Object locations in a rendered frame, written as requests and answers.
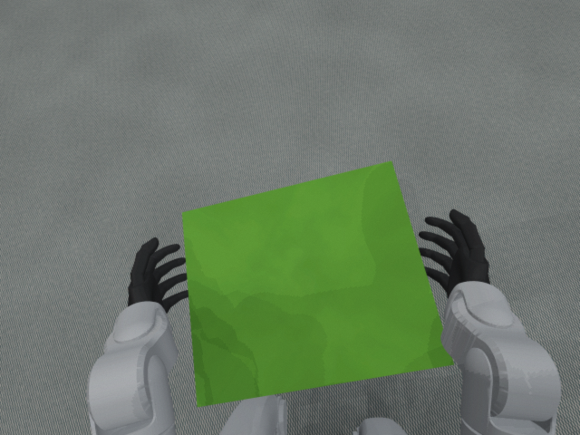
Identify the robot right hand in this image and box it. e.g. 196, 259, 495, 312
419, 209, 490, 299

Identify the left robot thigh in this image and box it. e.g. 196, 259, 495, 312
219, 395, 287, 435

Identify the robot left forearm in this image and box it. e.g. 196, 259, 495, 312
86, 301, 179, 435

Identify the carton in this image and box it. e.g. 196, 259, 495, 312
182, 161, 454, 407

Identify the robot left hand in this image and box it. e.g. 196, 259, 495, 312
128, 237, 189, 314

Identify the robot right forearm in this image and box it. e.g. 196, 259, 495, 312
440, 281, 561, 435

